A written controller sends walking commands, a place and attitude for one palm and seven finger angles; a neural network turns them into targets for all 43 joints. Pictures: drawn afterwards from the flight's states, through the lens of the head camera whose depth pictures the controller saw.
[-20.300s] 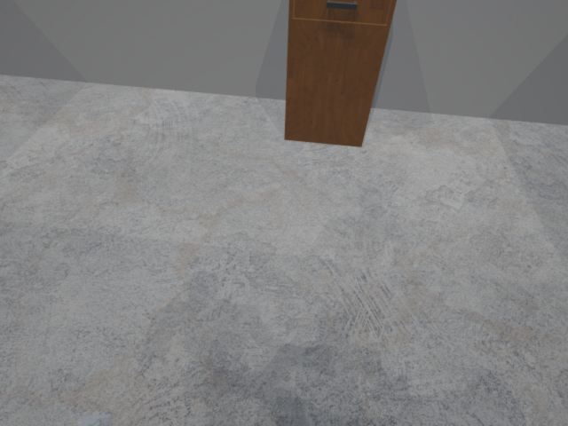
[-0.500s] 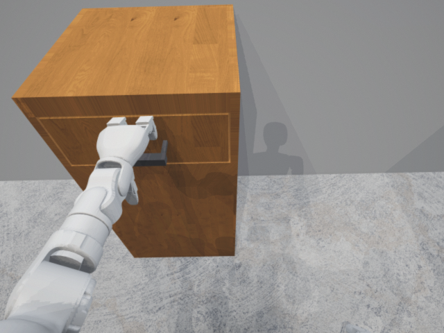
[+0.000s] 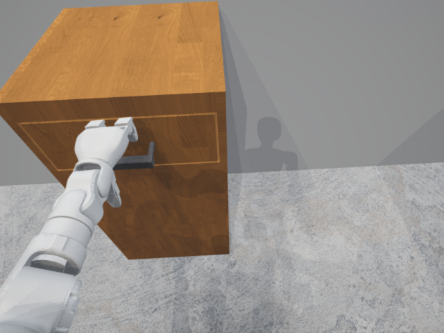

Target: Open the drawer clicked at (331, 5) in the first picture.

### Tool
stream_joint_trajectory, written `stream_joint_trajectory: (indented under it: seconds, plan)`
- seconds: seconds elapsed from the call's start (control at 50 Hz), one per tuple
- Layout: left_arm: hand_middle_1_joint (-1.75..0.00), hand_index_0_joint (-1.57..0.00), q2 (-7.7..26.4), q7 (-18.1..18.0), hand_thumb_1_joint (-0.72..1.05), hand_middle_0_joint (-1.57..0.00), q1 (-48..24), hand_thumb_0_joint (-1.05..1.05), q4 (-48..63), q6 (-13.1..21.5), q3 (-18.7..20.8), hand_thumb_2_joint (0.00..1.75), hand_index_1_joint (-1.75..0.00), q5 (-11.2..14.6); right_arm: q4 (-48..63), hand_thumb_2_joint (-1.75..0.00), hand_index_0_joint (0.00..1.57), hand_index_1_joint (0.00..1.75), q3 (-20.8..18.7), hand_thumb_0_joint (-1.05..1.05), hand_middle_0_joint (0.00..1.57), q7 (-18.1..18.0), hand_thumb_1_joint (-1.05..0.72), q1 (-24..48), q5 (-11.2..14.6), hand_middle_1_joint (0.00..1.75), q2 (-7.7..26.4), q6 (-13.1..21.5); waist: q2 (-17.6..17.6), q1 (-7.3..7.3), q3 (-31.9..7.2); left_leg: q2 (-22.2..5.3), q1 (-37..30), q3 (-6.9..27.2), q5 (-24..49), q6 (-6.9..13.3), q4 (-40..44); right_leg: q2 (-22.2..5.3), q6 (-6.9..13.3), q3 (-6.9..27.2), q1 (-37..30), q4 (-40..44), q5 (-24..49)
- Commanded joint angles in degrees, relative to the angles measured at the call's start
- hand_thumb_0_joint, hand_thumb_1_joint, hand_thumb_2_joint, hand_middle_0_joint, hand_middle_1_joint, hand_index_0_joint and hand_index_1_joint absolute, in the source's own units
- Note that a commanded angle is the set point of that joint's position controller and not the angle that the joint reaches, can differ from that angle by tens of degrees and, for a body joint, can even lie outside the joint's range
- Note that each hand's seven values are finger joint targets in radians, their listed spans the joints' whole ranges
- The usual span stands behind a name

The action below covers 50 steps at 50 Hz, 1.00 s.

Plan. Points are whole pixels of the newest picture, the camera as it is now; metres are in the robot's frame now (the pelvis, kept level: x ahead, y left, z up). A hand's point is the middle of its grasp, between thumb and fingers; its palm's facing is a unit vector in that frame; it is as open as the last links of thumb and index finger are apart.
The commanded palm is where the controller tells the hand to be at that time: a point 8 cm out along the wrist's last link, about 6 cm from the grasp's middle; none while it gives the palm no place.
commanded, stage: re-aim the fingers above the handle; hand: left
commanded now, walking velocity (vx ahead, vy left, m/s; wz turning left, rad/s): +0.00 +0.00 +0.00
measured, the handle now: (126, 155) +0.49 +0.23 +0.01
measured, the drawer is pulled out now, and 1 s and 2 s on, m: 0.00 0.00 0.00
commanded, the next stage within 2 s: lower the fingers behind the handle in 1.44 s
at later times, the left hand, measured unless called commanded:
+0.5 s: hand (121, 161) +0.43 +0.21 +0.06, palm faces -0.04 -0.06 -1.00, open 13.8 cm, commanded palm +0.41 +0.21 +0.13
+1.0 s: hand (114, 162) +0.43 +0.22 +0.06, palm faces -0.03 -0.06 -1.00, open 13.8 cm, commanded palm +0.41 +0.22 +0.13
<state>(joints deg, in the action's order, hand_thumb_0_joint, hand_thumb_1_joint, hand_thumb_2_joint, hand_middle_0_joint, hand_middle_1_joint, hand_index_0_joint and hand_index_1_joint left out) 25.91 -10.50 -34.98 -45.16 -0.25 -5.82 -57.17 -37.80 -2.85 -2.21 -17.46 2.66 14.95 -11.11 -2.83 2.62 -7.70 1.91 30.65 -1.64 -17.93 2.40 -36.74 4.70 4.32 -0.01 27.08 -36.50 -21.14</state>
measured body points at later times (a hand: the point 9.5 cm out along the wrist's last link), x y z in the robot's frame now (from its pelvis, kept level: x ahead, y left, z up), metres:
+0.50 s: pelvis +0.00 +0.01 +0.00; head +0.04 -0.01 +0.45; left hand +0.43 +0.21 +0.11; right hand +0.08 -0.25 -0.13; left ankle -0.01 +0.10 -0.72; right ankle -0.04 -0.07 -0.72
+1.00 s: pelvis +0.00 +0.01 +0.00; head +0.04 +0.00 +0.45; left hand +0.43 +0.22 +0.11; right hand +0.07 -0.25 -0.13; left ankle -0.01 +0.10 -0.72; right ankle -0.04 -0.07 -0.72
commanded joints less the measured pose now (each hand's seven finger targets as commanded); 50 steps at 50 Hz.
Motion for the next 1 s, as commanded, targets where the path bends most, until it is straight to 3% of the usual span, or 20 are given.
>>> stream_joint_trajectory:
  seconds: [0.0, 0.02, 0.08, 0.1, 0.12, 0.16, 0.22, 0.32, 0.38, 0.44, 0.48, 0.52, 0.56, 0.6, 0.66, 0.7, 0.74, 0.86, 0.9, 0.98]
  plan:
    - [-1.2, -0.3, 10.9, -2.4, -0.5, -0.3, -27.4, 0.0, 12.7, 1.2, 3.1, 0.3, -1.2, 0.0, 5.3, -0.9, 0.2, 0.3, -2.6, 0.0, 0.2, -0.6, -0.9, -0.2, -0.1, 0.3, 7.3, 1.9, 1.8, 1.31, -19.0, 0.6, -13.8, 1.2, 21.4, 1.6, 0.5, -2.1, -2.3, 2.6, -5.9, 4.1, 26.1]
    - [-1.2, -0.3, 7.9, -2.6, -0.5, -0.3, -27.4, 0.0, 12.3, 1.1, 1.1, 0.3, -1.2, 0.4, 5.4, -0.9, 0.2, 0.3, -2.8, 0.0, 0.2, -0.6, -0.9, -0.2, -0.2, 0.3, 7.1, 2.0, 2.4, 1.74, -17.5, 0.6, -13.8, 1.2, 20.7, 1.6, 0.4, -2.0, -2.2, 2.3, -5.0, 4.3, 25.1]
    - [-1.2, -0.3, 12.5, -3.6, -0.5, -0.3, -29.6, 0.0, 11.3, 0.9, 4.6, 0.3, -1.2, -0.1, 4.8, -0.9, 0.2, 0.3, -2.5, 0.0, 0.2, -0.7, -0.9, -0.1, -0.5, 0.3, 7.5, 2.1, 1.7, 1.3, -17.6, 0.5, -13.4, 1.2, 19.8, 1.5, 0.6, -2.2, -1.9, 2.5, -4.9, 4.4, 23.4]
    - [-1.2, -0.3, 13.7, -4.1, -0.5, -0.3, -30.4, 0.0, 11.2, 0.8, 5.3, 0.3, -1.2, -0.9, 4.7, -0.9, 0.2, 0.3, -2.4, 0.0, 0.2, -0.7, -0.9, -0.2, -0.3, 0.3, 7.4, 2.0, 1.9, 0.93, -19.7, 0.6, -13.3, 1.4, 19.7, 1.4, 0.6, -2.1, -2.1, 2.5, -5.2, 3.9, 23.1]
    - [-1.2, -0.3, 10.9, -4.4, -0.5, -0.3, -29.9, 0.0, 10.9, 0.4, 3.3, 0.3, -1.2, -0.6, 5.0, -0.9, 0.2, 0.3, -2.4, 0.0, 0.2, -0.6, -0.9, 0.0, -0.5, 0.3, 7.1, 2.2, 0.7, 1.13, -18.6, 0.6, -13.5, 1.2, 20.2, 1.4, 0.5, -2.1, -1.9, 2.2, -4.7, 3.8, 23.4]
    - [-1.2, -0.3, 13.3, -4.9, -0.5, -0.3, -27.8, 0.0, 8.7, -0.5, 5.7, 0.3, -1.2, -1.0, 5.0, -0.9, 0.2, 0.3, -2.2, 0.0, 0.2, -0.5, -0.9, 0.2, -0.5, 0.3, 7.2, 2.0, 0.8, 0.02, -19.2, 0.5, -13.2, 1.1, 21.0, 1.2, 0.4, -1.9, -1.7, 2.0, -5.4, 3.4, 23.8]
    - [-1.2, -0.3, 12.7, -4.3, -0.5, -0.3, -25.7, 0.0, 5.9, -2.1, 5.3, 0.3, -1.2, -1.1, 5.7, -0.9, 0.2, 0.3, -2.0, 0.0, 0.2, -0.5, -0.9, 0.4, -0.3, 0.3, 7.3, 1.7, 2.6, -0.3, -18.1, 0.4, -11.3, 0.7, 20.9, 1.1, 0.8, -2.0, -1.9, 1.8, -6.6, 3.4, 24.7]
    - [-1.2, -0.3, 8.4, -2.1, -0.5, -0.3, -26.5, 0.0, 8.3, -1.8, 1.6, 0.3, -1.2, -0.4, 6.6, -0.9, 0.2, 0.3, -2.2, 0.0, 0.2, -0.5, -0.9, 0.4, -0.3, 0.3, 7.2, 1.7, 2.5, 0.58, -18.7, 0.3, -13.9, 0.8, 22.5, 1.4, 0.5, -2.0, -2.0, 2.0, -6.0, 3.8, 25.8]
    - [-1.2, -0.3, 9.8, -1.6, -0.5, -0.3, -27.3, 0.0, 10.6, 0.1, 2.8, 0.3, -1.2, -0.2, 6.4, -0.9, 0.2, 0.3, -2.3, 0.0, 0.2, -0.6, -0.9, 0.0, -0.5, 0.3, 7.2, 1.7, 2.7, 0.69, -19.3, 0.1, -14.6, 1.3, 23.7, 1.4, 0.4, -2.0, -1.8, 2.0, -6.0, 3.7, 25.9]
    - [-1.2, -0.3, 9.8, -2.7, -0.5, -0.3, -27.4, 0.0, 12.7, 1.3, 3.3, 0.3, -1.2, -0.7, 6.0, -0.9, 0.2, 0.3, -2.5, 0.0, 0.2, -0.3, -0.9, -0.1, -0.5, 0.3, 6.8, 1.7, 0.4, 0.28, -19.6, -0.1, -16.2, 1.7, 25.5, 1.1, 0.0, -1.7, -1.7, 1.6, -3.8, 3.1, 25.3]
    - [-1.2, -0.3, 11.8, -3.8, -0.5, -0.3, -27.2, 0.0, 12.5, 1.0, 5.2, 0.3, -1.2, -0.8, 5.7, -0.9, 0.2, 0.3, -2.6, 0.0, 0.2, -0.1, -0.9, -0.1, -0.7, 0.3, 7.1, 1.7, 0.9, -0.15, -19.8, -0.1, -15.4, 1.8, 25.3, 0.9, 0.0, -1.6, -1.5, 1.5, -4.4, 2.9, 24.3]
    - [-1.2, -0.3, 11.5, -5.0, -0.5, -0.3, -27.5, 0.0, 10.4, -0.1, 5.1, 0.3, -1.2, -1.3, 5.2, -0.9, 0.2, 0.3, -2.6, 0.0, 0.2, -0.1, -0.9, 0.0, -0.6, 0.3, 7.1, 1.7, 1.6, 0.22, -18.0, -0.2, -14.6, 1.7, 23.8, 1.0, 0.1, -1.5, -1.6, 1.4, -3.3, 3.0, 23.4]
    - [-1.2, -0.3, 10.0, -5.6, -0.5, -0.3, -29.4, 0.0, 11.1, -1.1, 3.6, 0.3, -1.2, -1.3, 5.2, -0.9, 0.2, 0.3, -2.6, 0.0, 0.2, 0.1, -0.9, 0.1, -0.6, 0.3, 7.0, 1.9, 0.4, 0.35, -19.3, -0.3, -15.6, 1.8, 23.4, 0.8, 0.4, -1.4, -1.5, 1.1, -2.8, 2.9, 22.0]
    - [-1.2, -0.3, 10.3, -5.4, -0.5, -0.3, -29.5, 0.0, 10.0, -2.1, 3.8, 0.3, -1.2, -1.3, 5.1, -0.9, 0.2, 0.3, -2.5, 0.0, 0.2, 0.1, -0.9, 0.1, -0.4, 0.3, 7.1, 1.9, 0.8, 0.39, -20.4, -0.3, -15.9, 1.7, 23.3, 0.9, 0.5, -1.5, -1.6, 1.3, -3.4, 3.2, 22.2]
    - [-1.2, -0.3, 9.8, -4.2, -0.5, -0.3, -27.8, 0.0, 7.5, -3.3, 3.0, 0.3, -1.2, -0.7, 5.2, -0.9, 0.2, 0.3, -2.4, 0.0, 0.2, -0.3, -0.9, 0.0, -0.4, 0.3, 7.4, 1.8, 2.8, 0.81, -17.9, -0.1, -14.2, 1.2, 22.1, 1.2, 0.7, -1.6, -1.8, 1.4, -4.5, 4.0, 23.3]
    - [-1.2, -0.3, 11.1, -3.0, -0.5, -0.3, -28.4, 0.0, 8.1, -2.7, 3.5, 0.3, -1.2, -1.0, 5.5, -0.9, 0.2, 0.3, -2.2, 0.0, 0.2, -0.6, -0.9, 0.2, -0.3, 0.3, 7.5, 1.6, 3.6, 0.65, -19.6, 0.1, -13.8, 1.3, 22.0, 1.3, 0.9, -1.9, -2.0, 2.0, -6.0, 3.9, 24.3]
    - [-1.2, -0.3, 8.7, -2.0, -0.5, -0.3, -28.0, 0.0, 8.3, -2.1, 1.7, 0.3, -1.2, -0.7, 5.6, -0.9, 0.2, 0.3, -2.2, 0.0, 0.2, -0.6, -0.9, 0.1, -0.2, 0.3, 7.3, 1.8, 2.9, 1.04, -17.8, 0.0, -14.2, 1.3, 22.1, 1.3, 1.0, -1.9, -2.0, 1.6, -4.7, 4.2, 24.0]
    - [-1.2, -0.3, 11.1, -2.3, -0.5, -0.3, -26.7, 0.0, 10.1, 0.7, 4.1, 0.3, -1.2, -0.6, 5.9, -0.9, 0.2, 0.3, -2.3, 0.0, 0.2, -0.7, -0.9, -0.3, -0.6, 0.3, 7.3, 1.9, 1.8, 0.18, -17.9, -0.1, -14.2, 1.3, 22.1, 1.2, 0.6, -1.9, -1.7, 1.8, -4.4, 3.8, 23.3]
    - [-1.2, -0.3, 15.1, -3.0, -0.5, -0.3, -26.1, 0.0, 10.6, 1.2, 7.4, 0.3, -1.2, -1.0, 5.9, -0.9, 0.2, 0.3, -2.3, 0.0, 0.2, -0.7, -0.9, -0.1, -0.6, 0.3, 7.4, 1.8, 1.6, -0.76, -19.5, -0.1, -13.6, 1.3, 23.0, 1.1, 0.6, -1.9, -1.8, 2.2, -5.7, 3.4, 24.5]
    - [-1.2, -0.3, 10.8, -4.2, -0.5, -0.3, -26.2, 0.0, 12.0, 0.4, 4.3, 0.3, -1.2, -0.8, 5.9, -0.9, 0.2, 0.3, -2.7, 0.0, 0.2, 0.0, -0.9, 0.2, -0.6, 0.3, 7.1, 2.0, 0.1, -0.08, -19.7, -0.3, -15.7, 1.6, 25.5, 0.8, 0.1, -1.5, -1.4, 1.5, -4.1, 3.0, 24.0]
